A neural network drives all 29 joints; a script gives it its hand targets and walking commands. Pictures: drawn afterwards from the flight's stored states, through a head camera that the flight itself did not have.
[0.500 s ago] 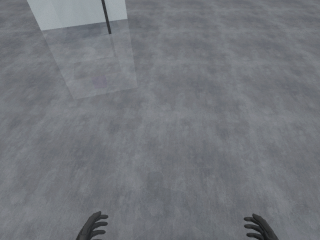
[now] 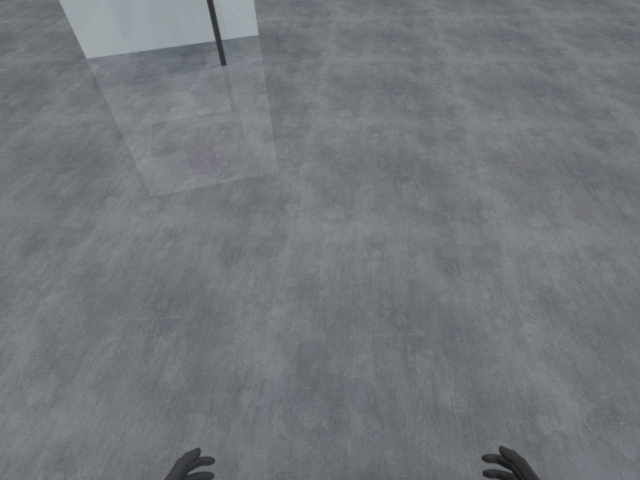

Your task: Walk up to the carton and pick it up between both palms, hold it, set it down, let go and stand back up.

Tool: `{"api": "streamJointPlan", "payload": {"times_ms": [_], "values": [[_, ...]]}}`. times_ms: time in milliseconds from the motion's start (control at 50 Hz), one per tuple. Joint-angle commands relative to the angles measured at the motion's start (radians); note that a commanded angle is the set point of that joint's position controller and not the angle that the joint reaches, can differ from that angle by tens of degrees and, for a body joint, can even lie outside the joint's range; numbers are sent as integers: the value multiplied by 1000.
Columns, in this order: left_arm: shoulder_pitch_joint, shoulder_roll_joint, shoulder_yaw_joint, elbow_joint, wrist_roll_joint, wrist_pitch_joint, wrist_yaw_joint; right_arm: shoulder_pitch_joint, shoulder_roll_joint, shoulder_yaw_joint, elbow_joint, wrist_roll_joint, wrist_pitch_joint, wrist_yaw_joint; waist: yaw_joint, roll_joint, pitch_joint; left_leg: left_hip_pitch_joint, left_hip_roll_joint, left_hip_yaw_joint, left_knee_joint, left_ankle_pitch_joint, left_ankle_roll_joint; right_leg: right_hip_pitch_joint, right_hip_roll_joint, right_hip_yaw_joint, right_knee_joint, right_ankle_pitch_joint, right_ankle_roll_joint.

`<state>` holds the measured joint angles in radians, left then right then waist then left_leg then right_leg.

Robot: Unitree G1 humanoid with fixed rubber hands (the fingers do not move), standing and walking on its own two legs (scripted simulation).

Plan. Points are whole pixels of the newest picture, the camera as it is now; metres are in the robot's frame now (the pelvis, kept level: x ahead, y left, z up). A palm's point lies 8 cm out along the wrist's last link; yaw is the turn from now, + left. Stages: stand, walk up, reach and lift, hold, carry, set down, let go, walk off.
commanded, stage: stand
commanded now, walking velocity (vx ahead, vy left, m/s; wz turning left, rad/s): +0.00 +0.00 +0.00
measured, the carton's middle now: out of the picture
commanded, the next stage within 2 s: walk up in 1.44 s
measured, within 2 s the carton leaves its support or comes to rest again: neither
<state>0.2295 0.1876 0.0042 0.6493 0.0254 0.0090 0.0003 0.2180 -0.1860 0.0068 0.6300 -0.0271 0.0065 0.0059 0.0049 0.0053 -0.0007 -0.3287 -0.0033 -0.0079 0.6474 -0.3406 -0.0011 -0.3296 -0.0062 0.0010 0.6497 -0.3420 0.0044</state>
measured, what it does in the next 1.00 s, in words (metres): stands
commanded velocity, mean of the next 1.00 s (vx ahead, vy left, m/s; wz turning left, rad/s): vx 0.00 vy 0.00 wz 0.00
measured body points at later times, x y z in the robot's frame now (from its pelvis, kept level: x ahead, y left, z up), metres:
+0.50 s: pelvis +0.02 +0.00 +0.00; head +0.04 +0.00 +0.45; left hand +0.14 +0.23 -0.11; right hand +0.15 -0.23 -0.11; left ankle +0.00 +0.12 -0.72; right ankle +0.00 -0.12 -0.72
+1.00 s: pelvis +0.02 +0.00 +0.00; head +0.04 -0.01 +0.45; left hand +0.14 +0.23 -0.11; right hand +0.15 -0.23 -0.11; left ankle +0.00 +0.12 -0.72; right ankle +0.00 -0.12 -0.72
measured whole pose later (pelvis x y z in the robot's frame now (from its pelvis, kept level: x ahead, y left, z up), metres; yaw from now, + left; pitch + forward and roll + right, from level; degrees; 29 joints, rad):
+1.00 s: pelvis +0.02 +0.00 +0.00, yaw +0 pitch +1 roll +0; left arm 0.25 0.18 0.02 0.71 0.02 0.01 0.01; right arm 0.24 -0.18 -0.02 0.68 -0.02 0.01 -0.01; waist 0.00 0.01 0.02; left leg -0.26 0.00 -0.01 0.61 -0.36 -0.01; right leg -0.26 0.00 0.00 0.62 -0.37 0.00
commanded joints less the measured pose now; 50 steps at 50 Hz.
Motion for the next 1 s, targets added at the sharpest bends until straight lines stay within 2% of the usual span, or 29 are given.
{"api": "streamJointPlan", "payload": {"times_ms": [0,180,220,300,340,400,420,520,580,600,680,780,840,980], "values": [[0,83,25,-73,0,-18,3,-10,-77,-26,-74,2,-18,-5,0,-1,-35,21,35,-58,-109,137,24,0,-30,52,-119,138,-18],[-4,75,28,-66,-2,-23,7,-12,-79,-29,-65,1,-25,-8,1,-13,-78,39,41,-56,-96,209,28,43,-36,44,-99,217,-21],[3,72,29,-58,-4,-21,6,4,-84,-31,-57,2,-23,-11,-2,7,-69,38,39,-55,-95,213,27,43,-35,46,-102,214,-23],[7,83,33,-52,-4,-18,11,9,-85,-35,-54,1,-21,-11,-4,-6,-65,50,40,-56,-91,229,25,40,-35,43,-101,224,-23],[1,73,32,-54,-5,-16,11,6,-81,-35,-53,2,-20,-12,-3,17,-37,27,40,-59,-100,217,27,35,-33,42,-97,213,-24],[18,88,38,-45,-3,-14,11,-1,-85,-38,-52,2,-17,-17,5,12,-25,28,41,-60,-103,219,28,29,-36,47,-106,212,-25],[5,90,38,-48,-3,-15,12,11,-81,-37,-50,3,-18,-16,-4,1,-38,40,42,-60,-101,237,28,39,-39,46,-101,232,-28],[13,75,37,-37,-6,-16,10,5,-87,-42,-49,4,-19,-16,1,-8,-77,72,42,-55,-91,251,28,58,-38,44,-99,261,-26],[9,87,42,-36,-5,-17,10,12,-83,-43,-44,4,-21,-16,-5,-6,-58,56,48,-60,-97,264,30,68,-38,42,-99,266,-27],[15,84,42,-34,-6,-16,10,16,-90,-45,-37,4,-20,-17,-1,11,-59,52,48,-63,-103,252,32,71,-39,44,-101,259,-28],[10,82,42,-28,-7,-16,13,4,-85,-47,-40,4,-18,-17,1,-30,-68,74,44,-56,-96,258,29,72,-44,47,-109,283,-32],[19,90,44,-23,-8,-16,15,23,-87,-50,-25,6,-16,-21,0,1,-47,83,47,-57,-96,306,29,79,-47,46,-104,326,-32],[29,88,46,-12,-7,-12,17,30,-75,-47,-19,6,-14,-24,0,20,-37,86,51,-61,-107,298,30,76,-43,42,-105,296,-30],[28,89,46,2,-7,-11,19,20,-95,-57,-17,5,-13,-25,0,-22,-32,91,49,-58,-117,282,29,91,-50,48,-123,303,-33]]}}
